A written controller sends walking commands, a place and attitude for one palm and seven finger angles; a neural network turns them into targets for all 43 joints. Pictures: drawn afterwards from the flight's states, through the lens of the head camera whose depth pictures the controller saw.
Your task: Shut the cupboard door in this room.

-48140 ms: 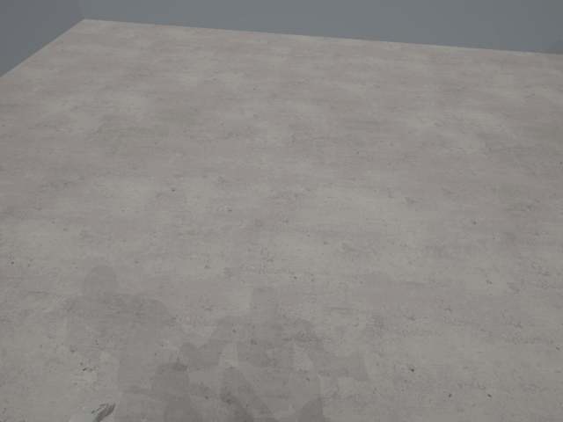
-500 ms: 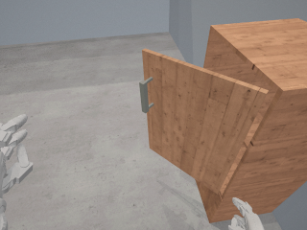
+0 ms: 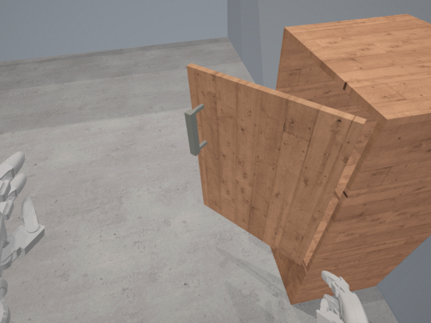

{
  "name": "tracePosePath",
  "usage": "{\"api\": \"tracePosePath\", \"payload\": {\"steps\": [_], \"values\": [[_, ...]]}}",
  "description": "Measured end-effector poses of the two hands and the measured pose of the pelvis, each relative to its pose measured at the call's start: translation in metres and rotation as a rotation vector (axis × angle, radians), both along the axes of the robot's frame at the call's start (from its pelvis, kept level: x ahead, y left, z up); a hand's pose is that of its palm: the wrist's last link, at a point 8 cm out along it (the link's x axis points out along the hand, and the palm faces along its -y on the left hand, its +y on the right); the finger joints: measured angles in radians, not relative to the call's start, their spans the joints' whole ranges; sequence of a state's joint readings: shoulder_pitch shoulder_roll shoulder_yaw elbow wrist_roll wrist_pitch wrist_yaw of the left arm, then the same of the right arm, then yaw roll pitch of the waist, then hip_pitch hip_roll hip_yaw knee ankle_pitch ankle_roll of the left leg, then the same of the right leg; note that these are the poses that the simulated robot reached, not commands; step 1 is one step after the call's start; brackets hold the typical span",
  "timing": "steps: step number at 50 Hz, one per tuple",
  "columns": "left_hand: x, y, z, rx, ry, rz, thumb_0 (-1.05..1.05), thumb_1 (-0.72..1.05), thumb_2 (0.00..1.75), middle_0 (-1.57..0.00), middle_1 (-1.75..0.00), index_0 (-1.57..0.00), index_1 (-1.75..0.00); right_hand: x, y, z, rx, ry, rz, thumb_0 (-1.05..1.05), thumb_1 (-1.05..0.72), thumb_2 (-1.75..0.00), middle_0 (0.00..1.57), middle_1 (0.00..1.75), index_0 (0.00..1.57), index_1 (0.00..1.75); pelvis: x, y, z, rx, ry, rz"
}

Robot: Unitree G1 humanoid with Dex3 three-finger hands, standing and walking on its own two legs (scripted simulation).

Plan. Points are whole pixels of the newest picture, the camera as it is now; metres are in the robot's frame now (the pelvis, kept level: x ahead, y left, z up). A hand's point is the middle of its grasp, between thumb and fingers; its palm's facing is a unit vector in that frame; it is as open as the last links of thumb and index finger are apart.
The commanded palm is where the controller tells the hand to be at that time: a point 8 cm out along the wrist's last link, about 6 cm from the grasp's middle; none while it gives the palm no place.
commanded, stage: step back with the hand held close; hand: left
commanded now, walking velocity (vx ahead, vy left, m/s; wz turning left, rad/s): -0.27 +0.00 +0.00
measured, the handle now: (197, 130) +0.61 +0.12 +0.02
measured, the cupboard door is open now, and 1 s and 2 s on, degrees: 42 42 42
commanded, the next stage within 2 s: stop stepping back and stand still in 1.32 s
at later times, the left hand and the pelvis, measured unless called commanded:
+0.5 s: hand (16, 262) +0.15 +0.29 +0.15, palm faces +0.37 -0.79 -0.49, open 7.4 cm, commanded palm +0.10 +0.32 +0.17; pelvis -0.05 +0.02 -0.01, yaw -2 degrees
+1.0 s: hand out of the picture +0.07 +0.28 +0.16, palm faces +0.42 -0.78 -0.47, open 7.4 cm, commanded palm +0.00 +0.32 +0.17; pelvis -0.13 +0.01 -0.02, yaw +2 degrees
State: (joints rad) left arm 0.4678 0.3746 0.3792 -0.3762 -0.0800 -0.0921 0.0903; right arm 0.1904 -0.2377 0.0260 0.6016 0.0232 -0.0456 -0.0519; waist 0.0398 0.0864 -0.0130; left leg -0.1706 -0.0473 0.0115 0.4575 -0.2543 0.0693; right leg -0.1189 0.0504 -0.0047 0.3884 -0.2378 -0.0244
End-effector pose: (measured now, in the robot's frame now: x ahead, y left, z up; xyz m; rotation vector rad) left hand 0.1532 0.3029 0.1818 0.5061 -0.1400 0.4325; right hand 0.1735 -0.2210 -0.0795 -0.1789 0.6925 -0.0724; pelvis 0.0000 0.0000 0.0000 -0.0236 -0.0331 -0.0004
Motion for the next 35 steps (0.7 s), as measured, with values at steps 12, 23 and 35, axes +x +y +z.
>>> {"api": "tracePosePath", "payload": {"steps": [12,23,35], "values": [[0.008,-0.003,-0.006,0.063,0.049,-0.115,0.01,0.89,0.89,-0.21,-0.3,-0.21,-0.3,-0.025,-0.022,-0.001,-0.061,0.061,-0.132,0.01,-0.9,-0.9,0.2,0.3,0.2,0.3,-0.011,0.011,-0.005,0.012,0.051,-0.026],[-0.03,0.017,-0.01,0.075,-0.01,-0.094,0.01,0.89,0.89,-0.21,-0.3,-0.21,-0.3,-0.061,-0.012,0.008,-0.092,0.034,-0.14,0.01,-0.9,-0.9,0.2,0.3,0.2,0.3,-0.045,0.021,-0.01,0.003,0.045,-0.029],[-0.076,0.021,-0.004,0.129,-0.137,-0.065,0.01,0.89,0.89,-0.22,-0.3,-0.21,-0.3,-0.103,0.003,-0.006,-0.104,0.051,-0.065,0.01,-0.9,-0.9,0.2,0.3,0.2,0.3,-0.083,0.02,-0.02,-0.01,0.037,0.01]]}}
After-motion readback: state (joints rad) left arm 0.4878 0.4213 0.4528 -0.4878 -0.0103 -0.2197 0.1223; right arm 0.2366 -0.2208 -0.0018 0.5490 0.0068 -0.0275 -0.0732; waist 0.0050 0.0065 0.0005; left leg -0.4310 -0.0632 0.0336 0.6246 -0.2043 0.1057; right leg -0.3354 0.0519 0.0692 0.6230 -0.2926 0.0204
